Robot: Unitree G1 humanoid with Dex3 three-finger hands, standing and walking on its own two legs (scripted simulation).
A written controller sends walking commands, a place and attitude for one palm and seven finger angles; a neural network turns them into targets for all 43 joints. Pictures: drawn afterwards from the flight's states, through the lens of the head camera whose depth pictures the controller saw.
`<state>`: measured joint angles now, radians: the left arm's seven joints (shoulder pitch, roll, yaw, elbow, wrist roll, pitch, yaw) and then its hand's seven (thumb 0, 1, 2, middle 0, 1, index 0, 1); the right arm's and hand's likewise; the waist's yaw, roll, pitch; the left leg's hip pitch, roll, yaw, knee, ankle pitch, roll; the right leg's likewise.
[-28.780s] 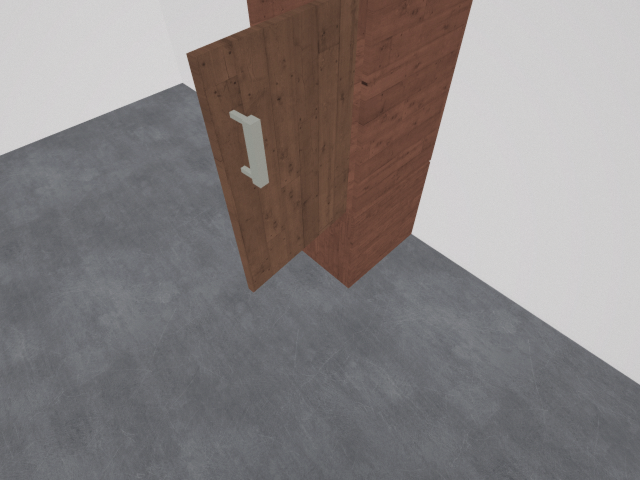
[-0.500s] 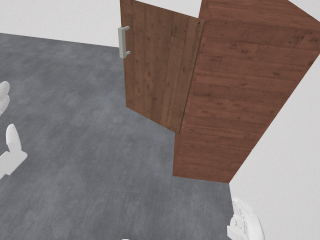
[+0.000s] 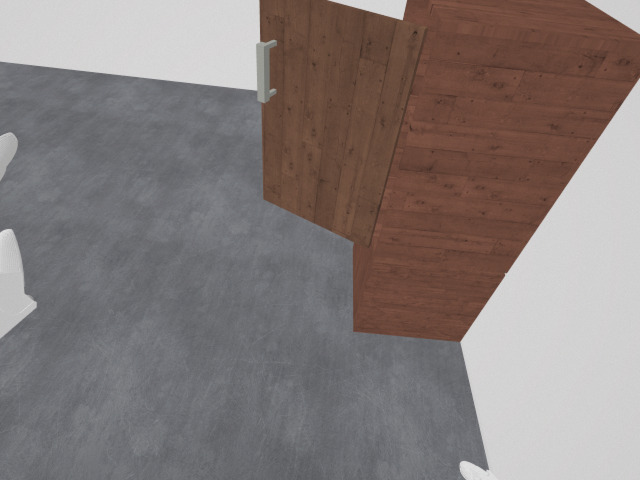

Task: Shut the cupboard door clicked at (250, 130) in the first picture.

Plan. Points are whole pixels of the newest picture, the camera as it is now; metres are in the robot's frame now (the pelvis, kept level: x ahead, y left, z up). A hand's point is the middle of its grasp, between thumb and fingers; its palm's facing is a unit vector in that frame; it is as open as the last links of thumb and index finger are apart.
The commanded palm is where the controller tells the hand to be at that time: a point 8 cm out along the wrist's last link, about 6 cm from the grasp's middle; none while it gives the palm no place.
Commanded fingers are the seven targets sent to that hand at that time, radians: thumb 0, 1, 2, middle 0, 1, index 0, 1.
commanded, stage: stop stepping back and stand still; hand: left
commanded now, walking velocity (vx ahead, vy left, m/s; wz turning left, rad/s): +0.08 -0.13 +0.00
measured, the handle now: (268, 71) +0.95 +0.20 +0.10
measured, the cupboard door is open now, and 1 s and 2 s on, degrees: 62 62 62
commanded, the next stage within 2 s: let the arm hang, fingers relaxed in 0.44 s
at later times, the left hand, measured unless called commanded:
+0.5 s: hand out of the picture +0.17 +0.31 +0.20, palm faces +0.45 -0.71 -0.54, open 7.4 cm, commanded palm +0.11 +0.34 +0.19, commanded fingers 0.00 0.90 0.90 -0.20 -0.30 -0.20 -0.30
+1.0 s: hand out of the picture +0.00 +0.22 -0.15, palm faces +0.06 -0.98 -0.21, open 7.0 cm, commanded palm none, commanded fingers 0.00 0.90 0.90 -0.20 -0.30 -0.20 -0.30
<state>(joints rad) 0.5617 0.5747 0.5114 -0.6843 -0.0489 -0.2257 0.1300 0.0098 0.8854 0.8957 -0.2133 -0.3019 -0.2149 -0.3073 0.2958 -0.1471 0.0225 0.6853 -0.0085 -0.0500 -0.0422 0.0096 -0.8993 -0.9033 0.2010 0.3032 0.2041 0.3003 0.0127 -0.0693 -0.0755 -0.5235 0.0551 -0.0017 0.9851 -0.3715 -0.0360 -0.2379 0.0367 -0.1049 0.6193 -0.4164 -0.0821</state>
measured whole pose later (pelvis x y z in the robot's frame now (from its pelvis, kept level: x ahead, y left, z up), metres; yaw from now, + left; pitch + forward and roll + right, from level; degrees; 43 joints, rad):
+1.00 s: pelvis -0.05 +0.03 +0.01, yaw +4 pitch -1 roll -1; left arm 0.26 0.18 0.01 0.91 0.02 0.03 0.01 -0.05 0.97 0.89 -0.20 -0.30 -0.20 -0.30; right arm 0.27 -0.19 0.00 0.97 -0.03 0.05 -0.01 0.00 -0.91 -0.90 0.20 0.30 0.20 0.30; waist -0.03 0.01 0.04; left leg -0.31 0.01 0.00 0.53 -0.20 0.00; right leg -0.24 0.03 -0.02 0.51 -0.25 -0.03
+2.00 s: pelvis -0.02 +0.04 +0.02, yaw +3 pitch -2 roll +0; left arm 0.25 0.20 0.02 1.13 0.02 0.00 0.02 0.00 0.91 0.90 -0.20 -0.30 -0.20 -0.30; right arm 0.24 -0.20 0.00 1.13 -0.02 0.00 -0.03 0.00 -0.90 -0.90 0.20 0.30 0.20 0.30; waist -0.01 0.01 0.04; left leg -0.18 0.00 0.04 0.38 -0.17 0.02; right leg -0.12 0.02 0.02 0.38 -0.22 -0.01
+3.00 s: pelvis -0.03 +0.05 +0.02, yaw +21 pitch +2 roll -2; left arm 0.15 0.26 0.08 0.93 0.03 0.06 0.01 0.01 0.91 0.90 -0.20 -0.30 -0.20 -0.30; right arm 0.22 -0.20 -0.04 0.97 -0.03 0.04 -0.01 0.00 -0.90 -0.90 0.20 0.30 0.20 0.30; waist -0.02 0.01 0.11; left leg -0.33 -0.05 -0.10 0.44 -0.14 0.03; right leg -0.42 -0.03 0.02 0.96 -0.40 0.05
